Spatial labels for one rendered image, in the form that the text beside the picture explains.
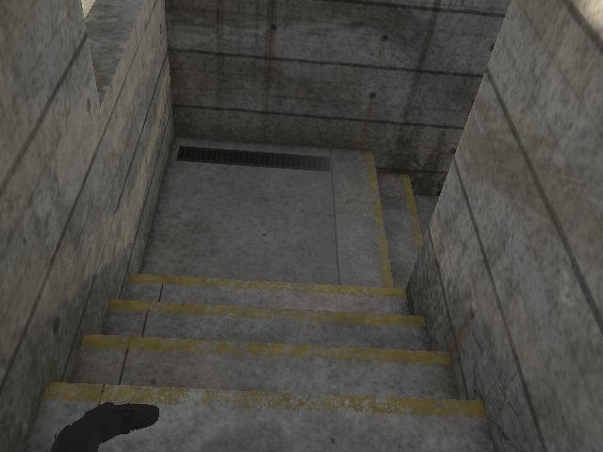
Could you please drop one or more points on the stairs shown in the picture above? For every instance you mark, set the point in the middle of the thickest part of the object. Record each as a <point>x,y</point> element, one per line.
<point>406,220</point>
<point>257,366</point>

